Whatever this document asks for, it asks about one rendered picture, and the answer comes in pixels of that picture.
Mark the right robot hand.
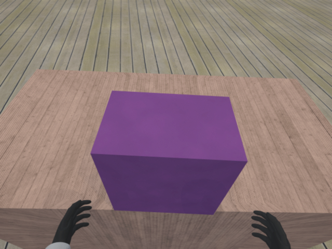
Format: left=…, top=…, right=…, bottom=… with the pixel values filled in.
left=251, top=211, right=291, bottom=249

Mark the pedestal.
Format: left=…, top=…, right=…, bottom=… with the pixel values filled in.
left=0, top=69, right=332, bottom=249

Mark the carton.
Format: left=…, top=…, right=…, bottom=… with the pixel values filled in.
left=90, top=91, right=247, bottom=215

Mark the left robot hand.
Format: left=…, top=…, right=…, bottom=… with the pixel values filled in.
left=52, top=200, right=92, bottom=244

